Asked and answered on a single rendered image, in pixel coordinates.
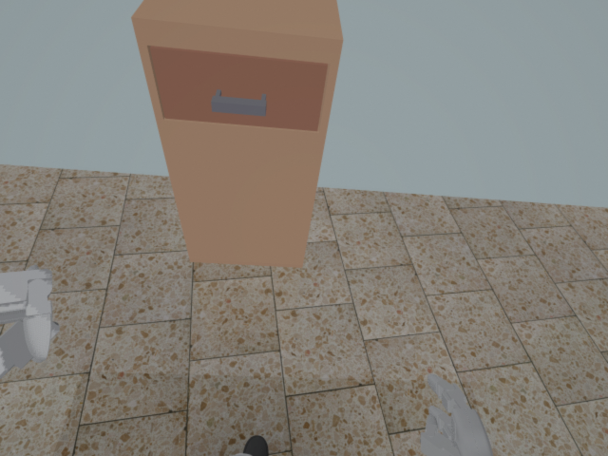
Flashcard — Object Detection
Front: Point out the robot left foot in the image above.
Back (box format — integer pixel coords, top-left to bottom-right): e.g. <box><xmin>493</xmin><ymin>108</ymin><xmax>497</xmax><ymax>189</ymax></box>
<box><xmin>243</xmin><ymin>435</ymin><xmax>269</xmax><ymax>456</ymax></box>

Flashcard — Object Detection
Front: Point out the robot left hand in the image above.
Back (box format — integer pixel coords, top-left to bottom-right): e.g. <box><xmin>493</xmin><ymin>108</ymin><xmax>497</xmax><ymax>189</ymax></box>
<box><xmin>0</xmin><ymin>265</ymin><xmax>60</xmax><ymax>379</ymax></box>

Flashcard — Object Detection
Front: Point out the drawer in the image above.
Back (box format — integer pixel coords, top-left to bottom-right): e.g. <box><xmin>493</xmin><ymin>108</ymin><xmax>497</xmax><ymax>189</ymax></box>
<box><xmin>150</xmin><ymin>46</ymin><xmax>328</xmax><ymax>131</ymax></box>

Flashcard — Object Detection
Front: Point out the robot right hand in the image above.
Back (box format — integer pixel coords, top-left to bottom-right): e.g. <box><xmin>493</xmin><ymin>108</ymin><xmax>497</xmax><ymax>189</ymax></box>
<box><xmin>420</xmin><ymin>373</ymin><xmax>493</xmax><ymax>456</ymax></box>

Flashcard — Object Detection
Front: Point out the cabinet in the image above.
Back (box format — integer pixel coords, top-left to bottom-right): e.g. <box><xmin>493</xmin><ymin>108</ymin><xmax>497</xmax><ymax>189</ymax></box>
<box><xmin>131</xmin><ymin>0</ymin><xmax>343</xmax><ymax>268</ymax></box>

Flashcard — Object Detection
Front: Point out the handle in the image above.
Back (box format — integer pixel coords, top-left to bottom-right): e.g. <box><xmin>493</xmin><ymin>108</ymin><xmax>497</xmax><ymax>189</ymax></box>
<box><xmin>211</xmin><ymin>89</ymin><xmax>266</xmax><ymax>117</ymax></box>

